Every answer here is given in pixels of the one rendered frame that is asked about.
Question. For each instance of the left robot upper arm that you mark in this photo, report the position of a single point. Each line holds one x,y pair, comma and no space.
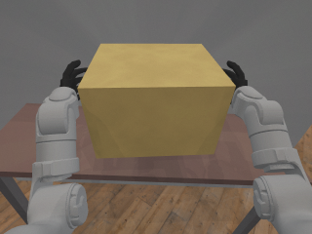
55,209

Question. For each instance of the left robot hand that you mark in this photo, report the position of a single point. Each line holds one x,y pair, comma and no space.
68,76

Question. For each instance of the right robot forearm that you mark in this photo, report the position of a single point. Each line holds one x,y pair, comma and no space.
272,148

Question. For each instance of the right robot hand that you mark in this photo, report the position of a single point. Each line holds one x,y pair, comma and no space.
237,77

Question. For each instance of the right robot upper arm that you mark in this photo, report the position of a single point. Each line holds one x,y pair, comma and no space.
285,201

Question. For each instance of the table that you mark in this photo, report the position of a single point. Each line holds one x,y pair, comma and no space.
231,163

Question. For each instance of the carton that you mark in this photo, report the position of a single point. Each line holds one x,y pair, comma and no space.
151,100

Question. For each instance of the left robot forearm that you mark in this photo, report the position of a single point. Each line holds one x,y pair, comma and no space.
55,135

